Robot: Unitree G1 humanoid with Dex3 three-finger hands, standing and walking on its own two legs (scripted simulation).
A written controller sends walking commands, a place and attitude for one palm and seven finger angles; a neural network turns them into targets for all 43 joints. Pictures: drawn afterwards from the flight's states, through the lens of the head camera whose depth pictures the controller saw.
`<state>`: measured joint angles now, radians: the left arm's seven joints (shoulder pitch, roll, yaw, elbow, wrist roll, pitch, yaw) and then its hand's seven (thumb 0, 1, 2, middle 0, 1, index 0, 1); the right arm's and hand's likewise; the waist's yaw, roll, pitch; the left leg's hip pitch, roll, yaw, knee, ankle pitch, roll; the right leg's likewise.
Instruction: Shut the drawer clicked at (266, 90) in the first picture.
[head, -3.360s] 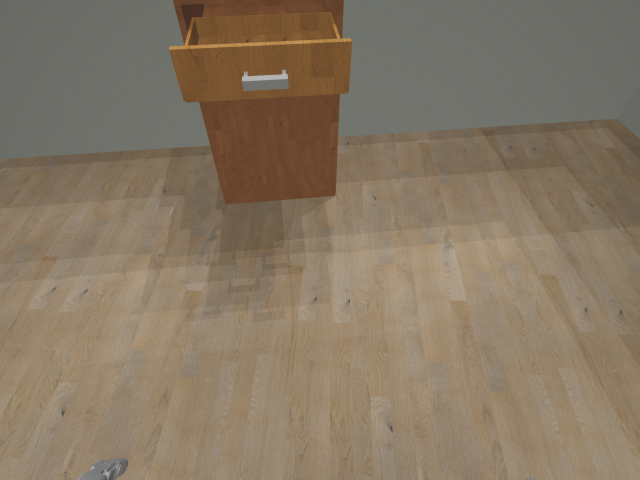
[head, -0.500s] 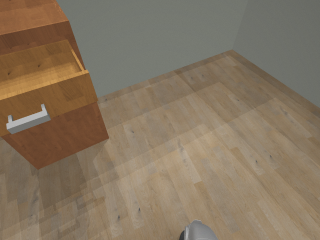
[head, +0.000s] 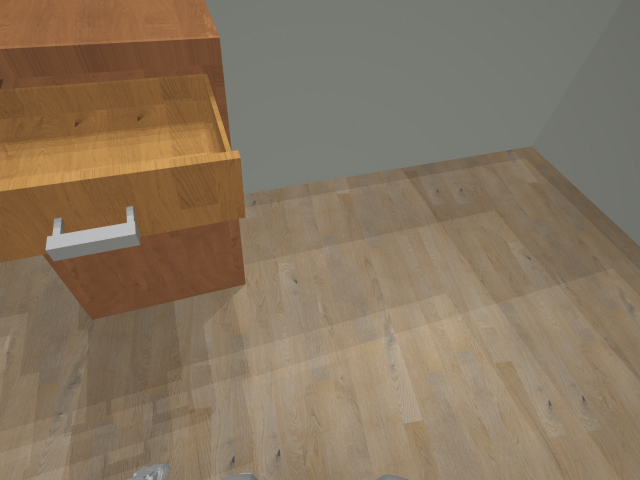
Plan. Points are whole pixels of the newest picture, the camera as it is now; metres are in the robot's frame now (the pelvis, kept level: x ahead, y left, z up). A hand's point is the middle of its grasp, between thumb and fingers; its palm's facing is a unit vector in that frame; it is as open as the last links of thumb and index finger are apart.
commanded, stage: turn to face it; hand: left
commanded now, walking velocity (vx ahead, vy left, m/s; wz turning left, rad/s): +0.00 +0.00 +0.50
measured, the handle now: (95, 229) +0.45 +0.35 +0.00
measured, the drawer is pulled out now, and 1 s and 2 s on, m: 0.30 0.30 0.30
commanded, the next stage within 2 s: take the last steps up to it in 0.46 s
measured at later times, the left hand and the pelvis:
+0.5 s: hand out of the picture +0.03 +0.15 -0.13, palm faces +0.24 -0.93 -0.29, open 7.4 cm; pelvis +0.01 -0.05 +0.02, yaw +13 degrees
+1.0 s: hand out of the picture -0.05 +0.18 -0.15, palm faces +0.36 -0.91 -0.19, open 7.4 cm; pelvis +0.03 +0.00 +0.03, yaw +19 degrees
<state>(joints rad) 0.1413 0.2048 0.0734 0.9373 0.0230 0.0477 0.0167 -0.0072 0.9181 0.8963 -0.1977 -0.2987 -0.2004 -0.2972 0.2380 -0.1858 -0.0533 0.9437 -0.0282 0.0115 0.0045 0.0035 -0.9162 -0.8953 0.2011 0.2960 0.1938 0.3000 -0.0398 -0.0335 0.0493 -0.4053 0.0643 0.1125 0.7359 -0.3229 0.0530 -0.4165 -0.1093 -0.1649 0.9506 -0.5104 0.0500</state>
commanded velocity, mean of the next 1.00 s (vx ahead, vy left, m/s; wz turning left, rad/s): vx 0.14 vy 0.01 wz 0.20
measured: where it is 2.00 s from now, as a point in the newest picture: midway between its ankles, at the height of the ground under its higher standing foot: (287, 479)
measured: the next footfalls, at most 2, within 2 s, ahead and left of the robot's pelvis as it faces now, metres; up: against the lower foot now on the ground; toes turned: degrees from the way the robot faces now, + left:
right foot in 0.38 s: +0.08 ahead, -0.15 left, +0.00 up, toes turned +7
left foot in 0.80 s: -0.03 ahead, +0.08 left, +0.00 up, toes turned +23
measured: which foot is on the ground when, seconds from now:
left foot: down 0.00-0.38, up 0.40-0.78, down 0.80-1.00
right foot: up 0.00-0.36, down 0.38-0.80, up 0.82-1.00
